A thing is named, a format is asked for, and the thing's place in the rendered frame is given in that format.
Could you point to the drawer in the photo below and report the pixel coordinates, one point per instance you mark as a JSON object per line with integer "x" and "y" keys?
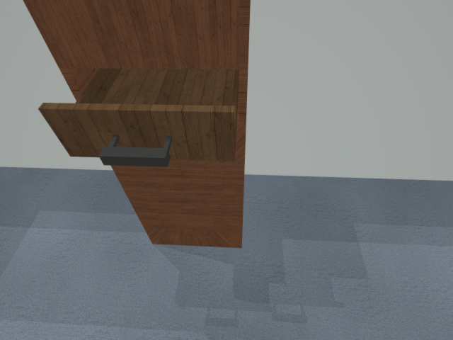
{"x": 197, "y": 107}

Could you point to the handle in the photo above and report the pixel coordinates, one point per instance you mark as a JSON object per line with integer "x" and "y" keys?
{"x": 135, "y": 156}

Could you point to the cabinet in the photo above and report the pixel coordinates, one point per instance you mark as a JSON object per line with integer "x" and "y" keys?
{"x": 190, "y": 202}

